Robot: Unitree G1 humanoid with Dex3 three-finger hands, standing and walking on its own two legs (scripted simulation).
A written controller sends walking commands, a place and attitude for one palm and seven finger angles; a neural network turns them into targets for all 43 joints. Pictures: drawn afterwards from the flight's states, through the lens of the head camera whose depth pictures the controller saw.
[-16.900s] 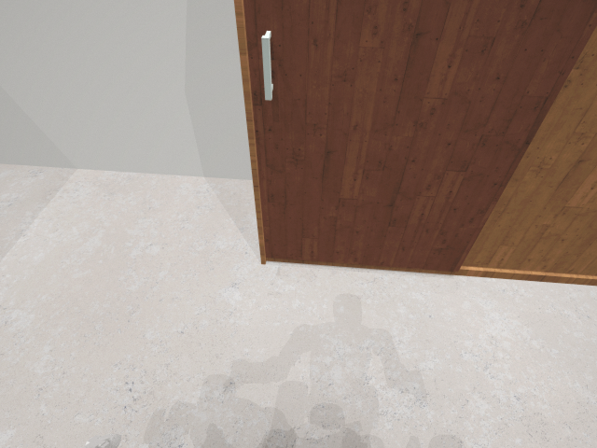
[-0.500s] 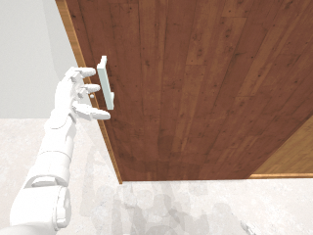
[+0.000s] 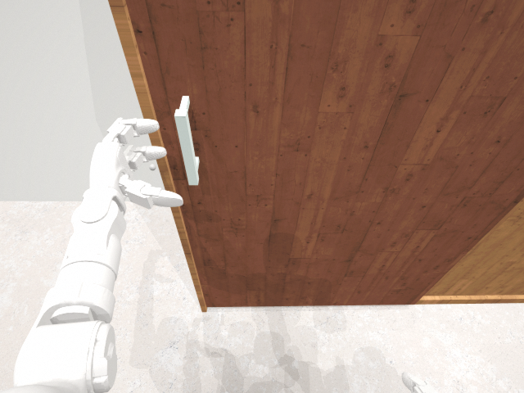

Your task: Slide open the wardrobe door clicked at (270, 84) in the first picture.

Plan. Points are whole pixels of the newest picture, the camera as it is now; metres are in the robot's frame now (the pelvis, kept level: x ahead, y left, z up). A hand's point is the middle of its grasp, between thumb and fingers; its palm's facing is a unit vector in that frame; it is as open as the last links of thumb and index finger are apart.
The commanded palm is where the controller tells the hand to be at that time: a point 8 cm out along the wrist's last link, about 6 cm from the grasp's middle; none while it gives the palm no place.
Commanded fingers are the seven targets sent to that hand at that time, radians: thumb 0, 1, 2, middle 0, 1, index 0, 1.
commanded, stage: move the hooked fingers beside the handle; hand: left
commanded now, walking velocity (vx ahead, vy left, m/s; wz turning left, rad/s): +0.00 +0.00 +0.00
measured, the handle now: (189, 143) +0.49 +0.14 +0.12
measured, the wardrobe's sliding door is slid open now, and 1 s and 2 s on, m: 0.00 0.00 0.00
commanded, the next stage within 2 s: feel for the door with the fingertips in 1.02 s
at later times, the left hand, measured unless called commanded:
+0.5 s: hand (147, 167) +0.43 +0.19 +0.12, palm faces +0.07 -1.00 +0.01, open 14.0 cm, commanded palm +0.39 +0.24 +0.12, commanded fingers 0.00 -0.50 0.30 -0.30 -1.20 -0.30 -1.20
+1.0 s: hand (151, 166) +0.42 +0.18 +0.13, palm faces +0.05 -1.00 +0.00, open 14.0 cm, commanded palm +0.39 +0.23 +0.12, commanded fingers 0.00 -0.50 0.30 -0.30 -1.20 -0.30 -1.20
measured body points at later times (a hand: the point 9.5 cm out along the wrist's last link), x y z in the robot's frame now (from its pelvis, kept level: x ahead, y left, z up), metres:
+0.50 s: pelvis +0.00 +0.00 +0.00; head +0.03 +0.01 +0.45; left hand +0.42 +0.25 +0.12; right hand +0.10 -0.26 -0.11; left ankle +0.06 +0.10 -0.72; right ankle -0.03 -0.10 -0.72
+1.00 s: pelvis +0.00 +0.00 +0.00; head +0.02 +0.00 +0.45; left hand +0.41 +0.24 +0.13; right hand +0.12 -0.26 -0.10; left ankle +0.06 +0.10 -0.72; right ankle -0.03 -0.10 -0.72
